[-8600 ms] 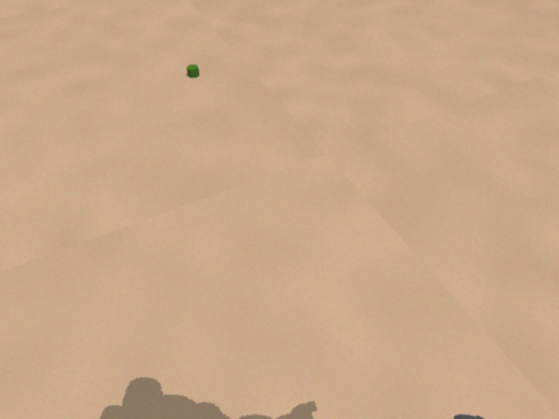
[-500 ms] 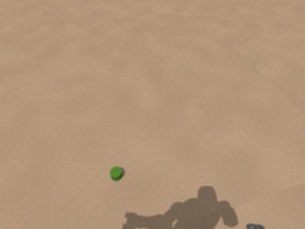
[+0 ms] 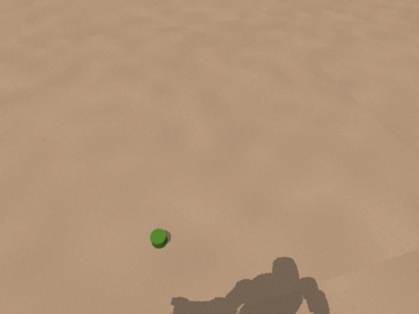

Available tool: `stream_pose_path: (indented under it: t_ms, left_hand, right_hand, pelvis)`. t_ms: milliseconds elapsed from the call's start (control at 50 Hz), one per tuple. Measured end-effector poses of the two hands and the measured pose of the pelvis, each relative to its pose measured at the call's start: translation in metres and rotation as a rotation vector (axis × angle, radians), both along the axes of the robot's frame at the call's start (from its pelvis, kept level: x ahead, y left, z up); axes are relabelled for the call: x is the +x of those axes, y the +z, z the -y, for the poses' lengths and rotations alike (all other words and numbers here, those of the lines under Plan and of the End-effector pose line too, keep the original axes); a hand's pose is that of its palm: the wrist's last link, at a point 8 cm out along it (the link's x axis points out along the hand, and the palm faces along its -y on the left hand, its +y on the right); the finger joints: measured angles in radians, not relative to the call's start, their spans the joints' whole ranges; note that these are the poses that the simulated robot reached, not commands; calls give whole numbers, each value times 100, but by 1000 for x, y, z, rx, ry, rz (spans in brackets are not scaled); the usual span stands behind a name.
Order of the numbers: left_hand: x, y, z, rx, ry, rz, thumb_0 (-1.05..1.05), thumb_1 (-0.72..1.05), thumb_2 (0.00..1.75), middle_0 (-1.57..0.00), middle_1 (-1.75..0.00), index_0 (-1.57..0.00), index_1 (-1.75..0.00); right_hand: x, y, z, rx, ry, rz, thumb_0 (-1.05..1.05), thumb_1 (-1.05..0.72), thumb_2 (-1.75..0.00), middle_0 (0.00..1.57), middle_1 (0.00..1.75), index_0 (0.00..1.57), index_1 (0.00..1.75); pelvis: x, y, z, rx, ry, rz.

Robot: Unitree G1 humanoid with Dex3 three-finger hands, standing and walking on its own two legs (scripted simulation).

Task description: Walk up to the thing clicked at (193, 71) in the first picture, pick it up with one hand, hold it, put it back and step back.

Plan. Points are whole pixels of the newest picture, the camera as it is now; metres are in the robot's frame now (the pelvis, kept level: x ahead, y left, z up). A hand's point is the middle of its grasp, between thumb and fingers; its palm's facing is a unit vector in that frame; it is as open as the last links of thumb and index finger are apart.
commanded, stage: stand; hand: left
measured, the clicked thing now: (158, 238) +0.55 +0.24 -0.76
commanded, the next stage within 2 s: walk up in 1.76 s
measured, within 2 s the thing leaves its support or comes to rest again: neither
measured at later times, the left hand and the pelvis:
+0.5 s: hand out of the picture +0.07 +0.25 -0.16, palm faces +0.00 -0.94 -0.34, open 7.4 cm; pelvis +0.00 +0.00 +0.00, yaw +0 degrees
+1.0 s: hand out of the picture +0.08 +0.25 -0.16, palm faces -0.01 -0.94 -0.34, open 7.4 cm; pelvis +0.01 +0.00 +0.00, yaw +0 degrees
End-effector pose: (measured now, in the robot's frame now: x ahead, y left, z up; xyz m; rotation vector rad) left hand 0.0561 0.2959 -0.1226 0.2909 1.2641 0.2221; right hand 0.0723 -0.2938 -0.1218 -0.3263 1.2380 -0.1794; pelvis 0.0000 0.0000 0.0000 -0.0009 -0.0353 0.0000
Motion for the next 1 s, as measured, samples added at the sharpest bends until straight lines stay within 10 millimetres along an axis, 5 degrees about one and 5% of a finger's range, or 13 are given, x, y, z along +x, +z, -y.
stream_pose_path:
  t_ms: [1000]
  left_hand:
    - [15, 2, 3, 7, -18, 8, 0, 90, 90, -21, -30, -20, -30]
  right_hand:
    - [6, -1, 5, -4, 3, 0, 1, -91, -89, 21, 30, 21, 30]
  pelvis:
    - [9, 0, 4, 0, -8, -5]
